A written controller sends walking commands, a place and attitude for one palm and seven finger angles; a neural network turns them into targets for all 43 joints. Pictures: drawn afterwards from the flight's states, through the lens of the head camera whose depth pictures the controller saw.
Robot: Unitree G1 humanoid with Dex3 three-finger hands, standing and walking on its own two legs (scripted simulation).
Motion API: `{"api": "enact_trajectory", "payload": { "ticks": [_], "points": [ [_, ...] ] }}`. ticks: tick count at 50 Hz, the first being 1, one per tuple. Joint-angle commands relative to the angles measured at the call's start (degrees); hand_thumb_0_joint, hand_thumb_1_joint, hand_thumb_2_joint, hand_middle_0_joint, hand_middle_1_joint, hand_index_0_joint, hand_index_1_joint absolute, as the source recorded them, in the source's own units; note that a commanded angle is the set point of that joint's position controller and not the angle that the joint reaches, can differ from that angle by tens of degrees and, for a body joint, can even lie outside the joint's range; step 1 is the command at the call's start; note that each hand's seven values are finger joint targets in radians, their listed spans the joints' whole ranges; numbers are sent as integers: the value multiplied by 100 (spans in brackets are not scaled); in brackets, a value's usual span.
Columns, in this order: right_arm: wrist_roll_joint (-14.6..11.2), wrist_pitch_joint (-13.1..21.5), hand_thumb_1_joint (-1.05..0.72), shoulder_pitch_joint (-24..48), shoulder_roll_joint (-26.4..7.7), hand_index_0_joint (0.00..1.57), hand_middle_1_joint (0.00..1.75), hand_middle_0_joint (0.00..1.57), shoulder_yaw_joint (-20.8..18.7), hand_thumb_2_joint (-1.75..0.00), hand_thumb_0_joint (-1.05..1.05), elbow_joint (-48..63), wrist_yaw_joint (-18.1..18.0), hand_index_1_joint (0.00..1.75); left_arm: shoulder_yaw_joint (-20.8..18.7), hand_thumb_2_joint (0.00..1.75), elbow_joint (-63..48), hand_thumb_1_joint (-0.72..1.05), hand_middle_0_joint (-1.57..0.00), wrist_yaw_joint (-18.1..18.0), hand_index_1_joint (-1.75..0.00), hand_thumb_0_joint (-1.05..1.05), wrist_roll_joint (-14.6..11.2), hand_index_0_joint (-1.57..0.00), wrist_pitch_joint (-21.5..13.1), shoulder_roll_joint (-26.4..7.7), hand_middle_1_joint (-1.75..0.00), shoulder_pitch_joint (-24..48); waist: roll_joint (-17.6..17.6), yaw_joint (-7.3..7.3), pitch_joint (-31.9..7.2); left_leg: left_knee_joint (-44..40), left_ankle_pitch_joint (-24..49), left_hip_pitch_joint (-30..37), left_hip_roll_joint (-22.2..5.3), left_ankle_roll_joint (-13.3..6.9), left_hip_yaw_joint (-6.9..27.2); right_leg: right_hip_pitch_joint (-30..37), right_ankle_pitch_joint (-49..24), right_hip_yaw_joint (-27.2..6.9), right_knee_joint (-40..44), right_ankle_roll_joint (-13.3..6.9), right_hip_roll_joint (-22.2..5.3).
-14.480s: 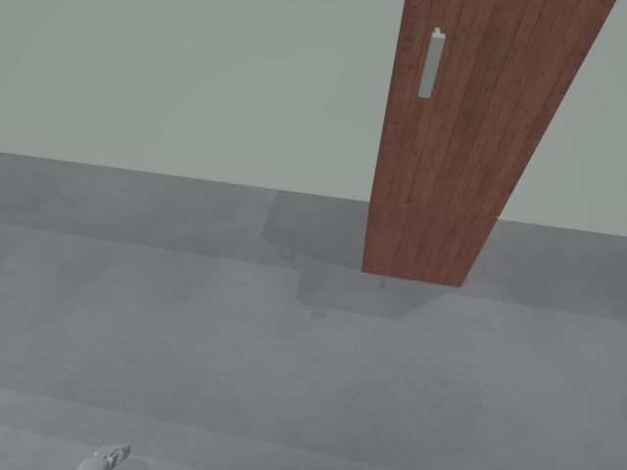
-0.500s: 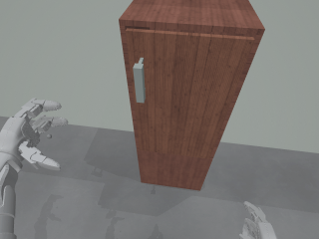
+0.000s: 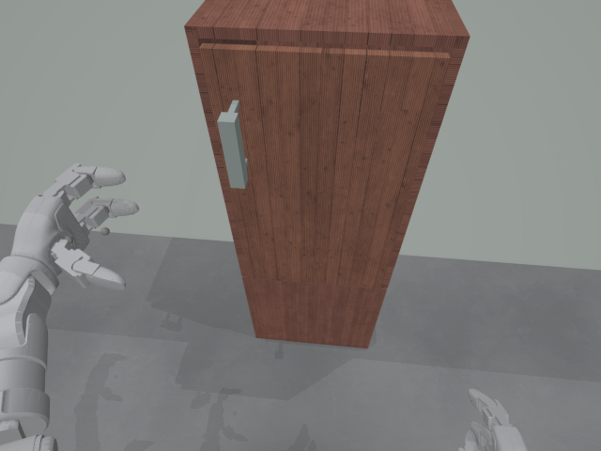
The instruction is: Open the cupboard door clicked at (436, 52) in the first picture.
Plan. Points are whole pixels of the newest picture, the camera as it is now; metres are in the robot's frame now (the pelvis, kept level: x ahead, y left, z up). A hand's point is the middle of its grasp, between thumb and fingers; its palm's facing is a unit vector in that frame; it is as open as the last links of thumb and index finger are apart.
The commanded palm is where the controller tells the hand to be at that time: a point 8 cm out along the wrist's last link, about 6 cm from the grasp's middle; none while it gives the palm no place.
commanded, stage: move the hooked fingers beside the handle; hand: left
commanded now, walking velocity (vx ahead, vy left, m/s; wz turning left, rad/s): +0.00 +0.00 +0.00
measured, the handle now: (237, 144) +0.55 +0.14 +0.11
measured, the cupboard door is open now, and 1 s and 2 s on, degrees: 0 0 0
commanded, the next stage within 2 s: none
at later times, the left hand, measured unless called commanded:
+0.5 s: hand (136, 203) +0.40 +0.25 +0.13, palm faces -0.08 -1.00 +0.01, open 14.0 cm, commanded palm +0.37 +0.30 +0.13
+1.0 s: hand (178, 173) +0.46 +0.21 +0.13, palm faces -0.07 -1.00 +0.03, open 14.0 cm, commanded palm +0.44 +0.26 +0.12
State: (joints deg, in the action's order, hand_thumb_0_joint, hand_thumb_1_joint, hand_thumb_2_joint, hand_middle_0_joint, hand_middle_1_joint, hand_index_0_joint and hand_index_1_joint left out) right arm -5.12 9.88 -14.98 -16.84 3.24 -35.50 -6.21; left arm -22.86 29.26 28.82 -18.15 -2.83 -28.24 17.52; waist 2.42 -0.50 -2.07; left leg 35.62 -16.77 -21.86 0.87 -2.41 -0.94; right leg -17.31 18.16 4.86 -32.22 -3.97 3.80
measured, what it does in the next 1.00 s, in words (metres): stands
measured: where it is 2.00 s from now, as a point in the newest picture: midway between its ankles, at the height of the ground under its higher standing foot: outside the picture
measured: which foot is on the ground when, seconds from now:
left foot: down 0.00-1.00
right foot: down 0.00-1.00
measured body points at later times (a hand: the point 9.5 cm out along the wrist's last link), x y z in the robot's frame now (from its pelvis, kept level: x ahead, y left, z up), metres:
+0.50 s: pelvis +0.01 +0.03 +0.00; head +0.04 +0.03 +0.45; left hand +0.40 +0.30 +0.13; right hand +0.13 -0.23 -0.10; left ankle +0.02 +0.09 -0.73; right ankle -0.01 -0.07 -0.73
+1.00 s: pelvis +0.00 +0.04 +0.00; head +0.05 +0.05 +0.44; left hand +0.46 +0.26 +0.13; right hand +0.06 -0.22 -0.12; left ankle +0.02 +0.09 -0.73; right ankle -0.01 -0.07 -0.73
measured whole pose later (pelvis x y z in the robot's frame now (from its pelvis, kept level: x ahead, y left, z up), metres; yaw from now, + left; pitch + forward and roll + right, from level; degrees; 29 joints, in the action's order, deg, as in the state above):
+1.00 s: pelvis +0.00 +0.04 +0.00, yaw -1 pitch +8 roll -2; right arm -2.9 2.9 -19.8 -15.7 2.7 -38.4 -2.6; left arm -15.9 54.3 15.0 -10.7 -9.5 -22.3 44.1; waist 1.1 -4.7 -2.9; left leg 36.3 -16.8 -27.7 3.0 -5.4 -3.2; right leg -24.0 18.3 2.8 -34.4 -0.9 1.4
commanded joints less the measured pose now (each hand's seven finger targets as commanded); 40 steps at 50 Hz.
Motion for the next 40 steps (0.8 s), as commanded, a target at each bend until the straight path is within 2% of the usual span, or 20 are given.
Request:
{"api": "enact_trajectory", "payload": {
  "ticks": [1,6,9,11,12,13,15,16,17,20,22,23,26,27,30,31,33,35,37,40],
  "points": [
    [25,231,-90,207,-781,20,30,20,-328,-90,0,820,19,30,-683,30,-715,-50,-30,-89,-120,0,-171,-30,-289,-1845,-120,1578,-244,65,-1347,-264,1204,529,-34,-69,281,318,-1802,-761,442,389,-412],
    [47,112,-90,154,-778,20,30,20,-360,-90,0,950,90,30,-923,30,-758,-50,-30,-234,-120,0,-113,-30,-371,-2017,-120,1560,-254,155,-1508,-272,1388,466,-26,-84,210,460,-2200,-750,304,408,-395],
    [45,88,-90,78,-749,20,30,20,-365,-90,0,918,82,30,-714,30,-915,-50,-30,-258,-120,0,-43,-30,-533,-1878,-120,2134,234,6,-1528,-287,1365,669,-29,-90,197,206,-2003,-686,306,351,-332],
    [41,56,-90,34,-767,20,30,20,-371,-90,0,900,70,30,-551,30,-930,-50,-30,-243,-120,0,-45,-30,-599,-1772,-120,2342,222,-59,-1569,-231,1438,791,-51,-101,205,139,-1992,-688,302,333,-309],
    [44,54,-90,-17,-768,20,30,20,-385,-90,0,855,57,30,-611,30,-983,-50,-30,-255,-120,0,-12,-30,-647,-1874,-120,2500,335,-85,-1684,-248,1457,879,-52,-103,229,93,-1949,-647,295,317,-287],
    [33,57,-90,-23,-742,20,30,20,-373,-90,0,839,47,30,-262,30,-960,-50,-30,-230,-120,0,-9,-30,-660,-1509,-120,2644,433,-175,-1641,-259,1456,1023,-54,-102,244,-63,-1869,-598,308,301,-265],
    [38,78,-90,-93,-768,20,30,20,-396,-90,0,762,26,30,-30,30,-918,-50,-30,-226,-120,0,-9,-30,-675,-1288,-120,2901,425,-268,-1662,-274,1452,1290,-84,-88,335,-363,-1644,-495,344,272,-227],
    [37,52,-90,-132,-803,20,30,20,-400,-90,0,735,22,30,-65,30,-721,-50,-30,-228,-120,0,-32,-30,-632,-1328,-120,2811,183,-236,-1611,-258,1449,1210,-99,-86,357,-346,-1621,-488,342,251,-223],
    [26,39,-90,-136,-807,20,30,20,-399,-90,0,690,10,30,-7,30,-615,-50,-30,-245,-120,0,-16,-30,-605,-1294,-120,2946,110,-291,-1550,-280,1406,1193,-104,-97,364,-419,-1614,-487,357,268,-222],
    [55,8,-90,-179,-816,20,30,20,-400,-90,0,672,36,30,132,30,-437,-50,-30,-372,-120,0,62,-30,-517,-1111,-120,2969,224,-224,-1614,-367,1489,1366,-120,-31,501,-591,-1441,-361,316,216,-223],
    [65,-61,-90,-219,-836,20,30,20,-405,-90,0,684,63,30,-120,30,-275,-50,-30,-515,-120,0,113,-30,-460,-1364,-120,2833,-26,-131,-1721,-351,1703,1260,-124,-28,487,-422,-1646,-368,271,213,-223],
    [69,-92,-90,-224,-817,20,30,20,-388,-90,0,696,78,30,-23,30,-216,-50,-30,-570,-120,0,144,-30,-444,-1256,-120,2925,-55,-155,-1670,-366,1694,1232,-126,-15,496,-453,-1626,-354,260,218,-224],
    [103,-156,-90,-257,-813,20,30,20,-395,-90,0,714,133,30,-87,30,-363,-50,-30,-763,-120,0,224,-30,-569,-1342,-120,3248,55,-115,-1787,-344,2083,1398,-168,55,553,-448,-1715,-323,199,183,-212],
    [112,-164,-90,-255,-802,20,30,20,-398,-90,0,757,155,30,-56,30,-486,-50,-30,-807,-120,0,262,-30,-616,-1292,-120,3294,279,-101,-1954,-332,2226,1543,-174,77,546,-479,-1758,-345,180,192,-210],
    [147,-223,-90,-358,-798,20,30,20,-413,-90,0,687,183,30,-66,30,-327,-50,-30,-929,-120,0,331,-30,-724,-1255,-120,3430,249,-157,-1941,-333,2406,1697,-246,158,627,-650,-1655,-305,177,194,-181],
    [148,-264,-90,-391,-820,20,30,20,-411,-90,0,658,181,30,66,30,-279,-50,-30,-930,-120,0,344,-30,-747,-1168,-120,3542,149,-219,-1892,-303,2504,1690,-269,154,619,-666,-1680,-303,181,198,-182],
    [132,-302,-90,-409,-809,20,30,20,-412,-90,0,618,191,30,348,30,-75,-50,-30,-921,-120,0,366,-30,-723,-871,-120,3856,265,-324,-1742,-340,2363,1751,-292,186,677,-927,-1475,-279,204,205,-174],
    [140,-332,-90,-467,-840,20,30,20,-429,-90,0,532,185,30,410,30,168,-50,-30,-939,-120,0,394,-30,-714,-839,-120,4134,245,-384,-1665,-375,2120,1758,-309,215,758,-1088,-1264,-260,227,190,-174],
    [143,-375,-90,-527,-865,20,30,20,-444,-90,0,503,187,30,490,30,289,-50,-30,-970,-120,0,436,-30,-728,-798,-120,4332,272,-402,-1807,-350,2171,1849,-318,233,801,-1152,-1209,-258,208,181,-176],
    [177,-379,-90,-593,-849,20,30,20,-457,-90,0,420,230,30,813,30,330,-50,-30,-1078,-120,0,470,-30,-831,-407,-120,4728,516,-450,-1953,-377,2219,2150,-374,352,974,-1418,-1025,-214,169,175,-176]
  ]
}}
